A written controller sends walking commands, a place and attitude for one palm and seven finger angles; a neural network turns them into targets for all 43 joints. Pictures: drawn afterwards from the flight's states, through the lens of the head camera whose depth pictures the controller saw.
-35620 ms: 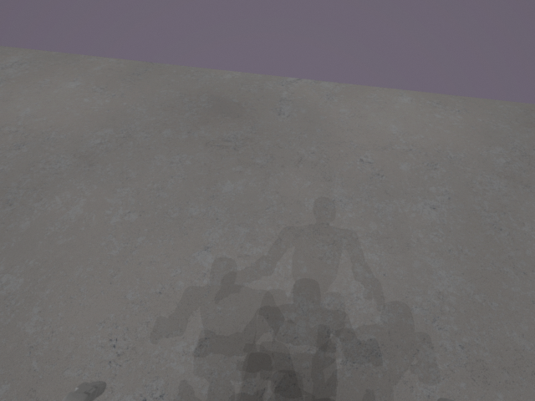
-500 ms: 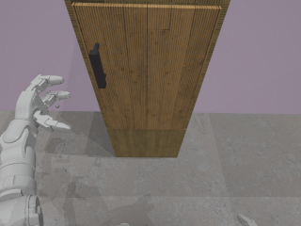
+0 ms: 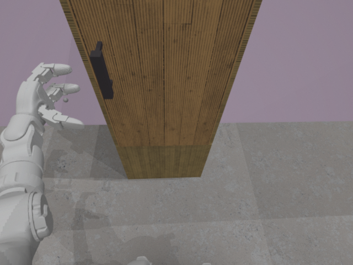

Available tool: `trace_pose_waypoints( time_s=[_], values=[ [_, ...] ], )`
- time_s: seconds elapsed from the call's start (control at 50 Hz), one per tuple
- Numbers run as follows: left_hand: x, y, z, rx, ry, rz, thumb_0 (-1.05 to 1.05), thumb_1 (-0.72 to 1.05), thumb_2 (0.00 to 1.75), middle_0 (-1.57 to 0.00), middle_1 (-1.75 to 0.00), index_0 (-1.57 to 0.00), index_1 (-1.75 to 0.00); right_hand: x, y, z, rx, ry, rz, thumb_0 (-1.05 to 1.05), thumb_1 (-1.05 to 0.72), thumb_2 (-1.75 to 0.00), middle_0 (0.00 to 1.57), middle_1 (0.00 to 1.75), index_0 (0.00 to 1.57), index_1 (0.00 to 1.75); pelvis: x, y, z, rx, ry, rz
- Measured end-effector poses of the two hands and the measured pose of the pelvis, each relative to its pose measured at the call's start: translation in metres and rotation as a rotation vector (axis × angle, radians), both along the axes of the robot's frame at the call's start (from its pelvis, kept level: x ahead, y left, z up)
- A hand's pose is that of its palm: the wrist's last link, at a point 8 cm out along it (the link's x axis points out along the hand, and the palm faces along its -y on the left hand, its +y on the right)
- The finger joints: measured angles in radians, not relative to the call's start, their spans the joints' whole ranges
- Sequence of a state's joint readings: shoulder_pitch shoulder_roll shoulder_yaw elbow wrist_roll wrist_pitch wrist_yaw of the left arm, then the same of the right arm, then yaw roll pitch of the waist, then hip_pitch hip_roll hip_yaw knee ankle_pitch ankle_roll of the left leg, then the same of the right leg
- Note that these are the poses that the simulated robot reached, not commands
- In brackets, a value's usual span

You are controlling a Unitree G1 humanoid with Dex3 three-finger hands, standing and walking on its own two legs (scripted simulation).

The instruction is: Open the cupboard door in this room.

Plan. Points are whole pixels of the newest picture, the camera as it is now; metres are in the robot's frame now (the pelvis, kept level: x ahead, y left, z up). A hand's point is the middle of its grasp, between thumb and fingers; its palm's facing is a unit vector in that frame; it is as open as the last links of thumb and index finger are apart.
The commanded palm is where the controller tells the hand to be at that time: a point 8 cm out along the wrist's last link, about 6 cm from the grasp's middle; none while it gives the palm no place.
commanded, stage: move the hooked fingers beside the handle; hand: left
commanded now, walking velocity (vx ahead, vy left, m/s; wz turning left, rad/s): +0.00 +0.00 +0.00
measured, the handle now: (104, 71) +0.56 +0.18 +0.10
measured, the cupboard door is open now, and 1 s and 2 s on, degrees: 0 0 0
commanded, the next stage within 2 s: slide the fingers in behind the handle in 1.22 s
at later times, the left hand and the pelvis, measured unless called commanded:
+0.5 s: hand (77, 77) +0.51 +0.23 +0.11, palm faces +0.04 -1.00 -0.02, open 14.0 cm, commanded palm +0.49 +0.28 +0.10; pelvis +0.00 -0.01 -0.01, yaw -2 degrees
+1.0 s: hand (74, 83) +0.51 +0.24 +0.10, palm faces +0.02 -1.00 +0.00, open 14.0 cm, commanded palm +0.48 +0.28 +0.10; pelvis +0.02 +0.00 -0.01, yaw -1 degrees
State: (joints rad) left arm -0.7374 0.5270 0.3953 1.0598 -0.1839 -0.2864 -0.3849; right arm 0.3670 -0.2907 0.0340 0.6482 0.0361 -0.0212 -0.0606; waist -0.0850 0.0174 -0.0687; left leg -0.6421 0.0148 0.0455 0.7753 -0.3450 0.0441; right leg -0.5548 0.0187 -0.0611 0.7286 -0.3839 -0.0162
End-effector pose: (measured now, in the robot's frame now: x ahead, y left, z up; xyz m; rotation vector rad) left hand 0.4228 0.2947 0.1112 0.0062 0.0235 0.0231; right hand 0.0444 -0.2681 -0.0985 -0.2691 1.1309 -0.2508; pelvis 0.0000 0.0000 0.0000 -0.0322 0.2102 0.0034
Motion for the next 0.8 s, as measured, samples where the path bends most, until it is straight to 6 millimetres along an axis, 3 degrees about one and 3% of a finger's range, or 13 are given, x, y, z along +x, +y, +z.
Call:
trace_pose_waypoints(
  time_s=[0.28, 0.52, 0.64, 0.8],
  values=[
    [0.041, -0.014, -0.001, 0.011, 0.021, 0.012, -0.01, -0.50, 0.30, -0.30, -1.20, -0.30, -1.20, -0.041, -0.011, -0.004, -0.015, 0.121, -0.073, 0.01, -0.90, -0.90, 0.20, 0.30, 0.20, 0.30, -0.002, -0.007, -0.006, -0.003, 0.052, -0.013],
    [0.069, -0.010, 0.003, 0.013, 0.025, 0.014, -0.01, -0.50, 0.30, -0.30, -1.20, -0.30, -1.20, -0.073, -0.013, -0.002, -0.022, 0.236, -0.132, 0.01, -0.90, -0.90, 0.20, 0.30, 0.20, 0.30, 0.004, -0.011, -0.009, -0.007, 0.101, -0.027],
    [0.068, -0.004, -0.008, 0.001, 0.049, 0.013, -0.01, -0.50, 0.30, -0.30, -1.20, -0.30, -1.20, -0.073, -0.011, 0.000, -0.019, 0.261, -0.137, 0.01, -0.90, -0.90, 0.20, 0.30, 0.20, 0.30, 0.008, -0.010, -0.008, -0.008, 0.111, -0.032],
    [0.065, 0.005, -0.010, 0.007, 0.016, 0.016, -0.01, -0.50, 0.30, -0.30, -1.20, -0.29, -1.20, -0.053, -0.009, 0.001, -0.024, 0.241, -0.120, 0.01, -0.90, -0.90, 0.20, 0.30, 0.20, 0.30, 0.014, -0.006, -0.008, -0.015, 0.112, -0.024]
  ],
)
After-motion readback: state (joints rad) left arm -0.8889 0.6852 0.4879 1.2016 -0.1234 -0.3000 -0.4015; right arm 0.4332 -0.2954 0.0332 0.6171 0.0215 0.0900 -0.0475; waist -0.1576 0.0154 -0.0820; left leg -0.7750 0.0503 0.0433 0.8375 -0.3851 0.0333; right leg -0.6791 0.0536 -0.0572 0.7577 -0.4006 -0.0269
